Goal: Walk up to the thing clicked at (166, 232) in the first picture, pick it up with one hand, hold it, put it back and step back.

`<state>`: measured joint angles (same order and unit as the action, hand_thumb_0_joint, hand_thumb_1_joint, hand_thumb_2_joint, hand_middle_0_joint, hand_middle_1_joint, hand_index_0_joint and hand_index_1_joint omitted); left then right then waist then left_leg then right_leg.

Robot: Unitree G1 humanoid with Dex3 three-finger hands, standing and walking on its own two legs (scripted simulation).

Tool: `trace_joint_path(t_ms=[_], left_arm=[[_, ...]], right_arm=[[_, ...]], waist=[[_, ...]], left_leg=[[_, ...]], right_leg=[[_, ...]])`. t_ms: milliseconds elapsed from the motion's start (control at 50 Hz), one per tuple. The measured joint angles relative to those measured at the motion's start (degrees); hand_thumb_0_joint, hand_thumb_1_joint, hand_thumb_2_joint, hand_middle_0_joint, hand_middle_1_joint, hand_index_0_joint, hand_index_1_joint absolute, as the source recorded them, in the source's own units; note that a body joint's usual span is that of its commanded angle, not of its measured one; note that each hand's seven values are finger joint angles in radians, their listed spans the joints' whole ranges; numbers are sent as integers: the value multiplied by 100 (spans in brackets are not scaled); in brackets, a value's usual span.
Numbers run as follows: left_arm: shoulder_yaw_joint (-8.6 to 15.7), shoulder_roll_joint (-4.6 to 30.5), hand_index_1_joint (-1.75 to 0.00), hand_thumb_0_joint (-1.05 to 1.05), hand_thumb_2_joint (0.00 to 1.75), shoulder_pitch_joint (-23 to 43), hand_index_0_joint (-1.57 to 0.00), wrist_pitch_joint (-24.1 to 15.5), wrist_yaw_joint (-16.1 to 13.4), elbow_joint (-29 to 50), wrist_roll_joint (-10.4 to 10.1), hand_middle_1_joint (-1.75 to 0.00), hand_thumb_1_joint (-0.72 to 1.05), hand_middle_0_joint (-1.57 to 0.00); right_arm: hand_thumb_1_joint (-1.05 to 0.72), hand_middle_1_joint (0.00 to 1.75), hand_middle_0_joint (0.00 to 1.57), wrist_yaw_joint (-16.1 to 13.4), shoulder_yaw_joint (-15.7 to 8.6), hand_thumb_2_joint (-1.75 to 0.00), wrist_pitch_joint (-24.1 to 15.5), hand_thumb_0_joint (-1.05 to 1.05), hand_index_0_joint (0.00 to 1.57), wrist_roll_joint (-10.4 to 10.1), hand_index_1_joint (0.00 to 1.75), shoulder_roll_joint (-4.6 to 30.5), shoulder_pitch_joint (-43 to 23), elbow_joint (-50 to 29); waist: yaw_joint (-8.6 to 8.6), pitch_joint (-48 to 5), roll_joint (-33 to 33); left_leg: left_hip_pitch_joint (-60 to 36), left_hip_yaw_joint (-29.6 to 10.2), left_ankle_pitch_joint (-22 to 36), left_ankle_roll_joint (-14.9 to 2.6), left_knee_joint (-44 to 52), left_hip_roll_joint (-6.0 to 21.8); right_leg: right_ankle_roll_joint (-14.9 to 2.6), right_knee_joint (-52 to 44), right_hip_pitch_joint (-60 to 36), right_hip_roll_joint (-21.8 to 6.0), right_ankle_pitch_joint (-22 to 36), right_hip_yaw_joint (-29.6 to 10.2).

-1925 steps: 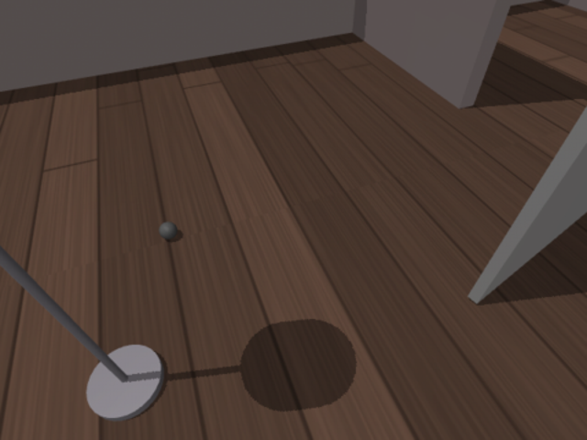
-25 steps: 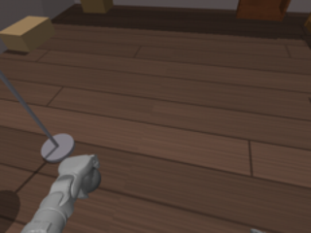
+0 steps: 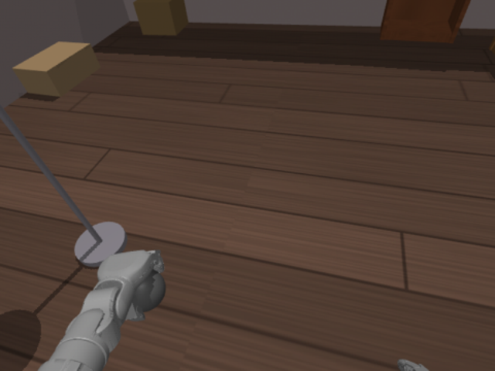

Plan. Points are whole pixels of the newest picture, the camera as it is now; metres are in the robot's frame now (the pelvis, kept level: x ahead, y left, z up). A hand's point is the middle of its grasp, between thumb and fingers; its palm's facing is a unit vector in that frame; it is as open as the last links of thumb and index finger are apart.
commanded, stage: hold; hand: left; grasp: from above
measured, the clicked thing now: (144, 289) +0.32 +0.22 -0.07
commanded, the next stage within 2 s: crouch in 1.08 s
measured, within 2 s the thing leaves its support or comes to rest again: neither
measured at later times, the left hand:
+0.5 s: hand (130, 300) +0.29 +0.22 -0.03, palm faces -0.45 -0.06 -0.89, open 10.5 cm
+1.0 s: hand (129, 301) +0.28 +0.22 -0.03, palm faces -0.45 -0.05 -0.89, open 10.5 cm
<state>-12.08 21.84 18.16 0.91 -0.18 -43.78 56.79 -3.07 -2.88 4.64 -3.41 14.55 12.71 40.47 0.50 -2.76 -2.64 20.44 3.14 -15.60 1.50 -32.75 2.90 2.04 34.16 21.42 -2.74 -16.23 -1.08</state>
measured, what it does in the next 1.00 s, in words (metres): stands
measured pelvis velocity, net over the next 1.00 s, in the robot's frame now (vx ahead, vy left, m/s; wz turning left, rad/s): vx -0.01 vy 0.00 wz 0.00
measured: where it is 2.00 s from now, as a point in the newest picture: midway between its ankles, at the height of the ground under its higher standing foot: outside the picture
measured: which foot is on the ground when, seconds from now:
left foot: down 0.00-1.00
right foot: down 0.00-1.00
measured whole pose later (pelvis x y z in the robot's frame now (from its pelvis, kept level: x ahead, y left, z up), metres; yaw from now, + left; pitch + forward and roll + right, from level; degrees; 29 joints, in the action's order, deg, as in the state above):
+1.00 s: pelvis -0.01 +0.00 +0.01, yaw +0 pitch +0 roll +1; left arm -12.3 22.2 16.1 0.0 2.1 -39.5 57.1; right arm -3.7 -1.9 4.4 -3.4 14.2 10.4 39.9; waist -0.7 -0.5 -2.8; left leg 15.1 3.2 -12.2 1.5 -27.1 2.6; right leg 2.0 28.9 16.2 -2.8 -13.0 -1.0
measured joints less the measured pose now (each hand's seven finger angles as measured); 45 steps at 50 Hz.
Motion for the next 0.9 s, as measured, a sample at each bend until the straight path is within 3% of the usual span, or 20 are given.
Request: trace_joint_path(t_ms=[440, 900], left_arm=[[10, 55, -75, 1, 57, -211, -50, -34, 226, 405, -69, -86, 2, -54], [-26, 66, -75, 1, 58, -256, -51, -103, 364, 540, 3, -86, 1, -54]], right_arm=[[-91, 30, 20, -54, 70, -90, -10, 1, 20, -11, 29, -10, -134, -72], [-91, 30, 20, -70, 107, -90, -25, 1, 20, -1, 29, -36, -236, -106]], waist=[[-78, 141, -47], [-124, 221, -14]], left_leg=[[-348, 17, 231, 4, 353, -6], [-542, 11, 338, -2, 560, -27]], right_leg=[[-11, -315, -324, 8, 216, -8], [-6, -512, -519, -7, 313, 4]])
